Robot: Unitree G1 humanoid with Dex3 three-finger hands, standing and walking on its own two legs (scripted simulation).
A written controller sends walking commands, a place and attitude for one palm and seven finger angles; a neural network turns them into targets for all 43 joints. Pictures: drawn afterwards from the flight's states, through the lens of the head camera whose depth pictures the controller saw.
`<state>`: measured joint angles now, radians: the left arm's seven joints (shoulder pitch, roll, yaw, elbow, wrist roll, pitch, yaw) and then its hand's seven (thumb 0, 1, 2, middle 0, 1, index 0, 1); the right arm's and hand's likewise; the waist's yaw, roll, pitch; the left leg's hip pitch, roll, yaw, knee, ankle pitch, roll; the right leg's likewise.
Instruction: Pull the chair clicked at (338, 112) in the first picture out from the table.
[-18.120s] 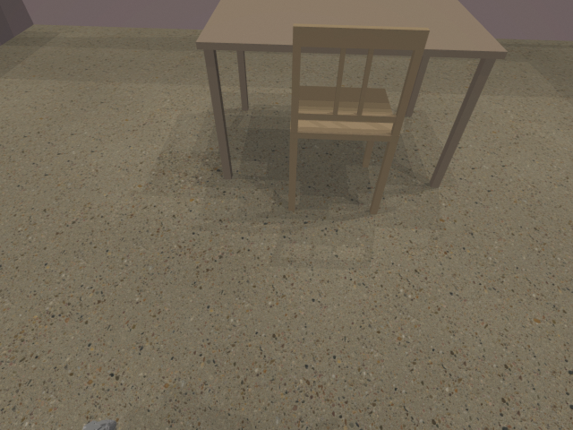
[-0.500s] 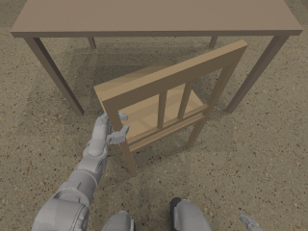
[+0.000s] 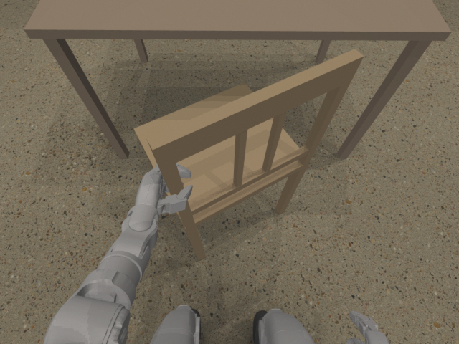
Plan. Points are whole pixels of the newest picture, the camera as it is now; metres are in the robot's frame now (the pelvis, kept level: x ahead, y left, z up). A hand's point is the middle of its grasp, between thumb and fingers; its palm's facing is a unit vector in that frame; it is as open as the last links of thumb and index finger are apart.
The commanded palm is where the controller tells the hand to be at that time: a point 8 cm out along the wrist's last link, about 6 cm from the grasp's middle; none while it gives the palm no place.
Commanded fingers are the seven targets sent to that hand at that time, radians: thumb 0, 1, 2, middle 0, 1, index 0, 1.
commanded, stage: step backward, pulling the chair out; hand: left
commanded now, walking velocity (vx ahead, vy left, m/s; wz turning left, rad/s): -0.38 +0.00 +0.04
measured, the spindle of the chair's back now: (239, 159) +0.48 -0.01 -0.09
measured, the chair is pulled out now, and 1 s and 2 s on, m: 0.21 0.35 0.47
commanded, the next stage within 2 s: stop walking, hand still on the chair in 1.46 s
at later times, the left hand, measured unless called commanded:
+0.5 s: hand (181, 230) +0.30 +0.10 -0.06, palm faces -0.07 -0.98 -0.20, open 5.9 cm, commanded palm +0.29 +0.15 -0.05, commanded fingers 0.00 0.90 0.90 -0.50 -1.45 -0.50 -1.45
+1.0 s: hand (179, 280) +0.22 +0.09 -0.05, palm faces -0.10 -0.97 -0.21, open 6.0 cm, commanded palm +0.21 +0.15 -0.05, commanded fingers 0.00 0.90 0.90 -0.50 -1.45 -0.50 -1.45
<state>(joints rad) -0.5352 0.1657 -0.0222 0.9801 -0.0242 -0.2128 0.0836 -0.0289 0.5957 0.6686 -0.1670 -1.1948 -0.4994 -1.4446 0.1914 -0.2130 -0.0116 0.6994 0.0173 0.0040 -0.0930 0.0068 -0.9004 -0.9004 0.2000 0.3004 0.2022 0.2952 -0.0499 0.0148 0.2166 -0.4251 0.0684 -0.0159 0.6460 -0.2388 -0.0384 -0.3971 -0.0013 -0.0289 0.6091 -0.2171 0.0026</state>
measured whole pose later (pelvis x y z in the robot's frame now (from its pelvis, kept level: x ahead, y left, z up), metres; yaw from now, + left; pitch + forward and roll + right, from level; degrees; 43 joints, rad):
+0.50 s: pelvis -0.07 -0.01 +0.01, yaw +1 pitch +1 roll -1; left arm -0.57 0.16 -0.02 1.01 -0.03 -0.21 0.08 -0.02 0.60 0.70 -0.14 -1.17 -0.46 -1.41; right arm 0.19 -0.22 -0.01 0.72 0.03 0.00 -0.09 0.01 -0.90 -0.90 0.20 0.30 0.20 0.30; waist -0.07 0.03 0.24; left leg -0.37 0.08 -0.01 0.65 -0.27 -0.05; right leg -0.38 0.00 -0.05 0.55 -0.19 -0.01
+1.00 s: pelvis -0.15 +0.00 +0.00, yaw +2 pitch +1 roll -1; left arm -0.57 0.14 -0.03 1.06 -0.01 -0.20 0.10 0.01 0.63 0.75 -0.10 -1.16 -0.41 -1.36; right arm 0.19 -0.24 -0.01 0.75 0.03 0.00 -0.13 0.01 -0.90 -0.90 0.20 0.30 0.20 0.30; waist -0.10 0.03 0.19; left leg -0.36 0.04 -0.01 0.64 -0.28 -0.03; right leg -0.43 -0.03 -0.05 0.58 -0.16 0.01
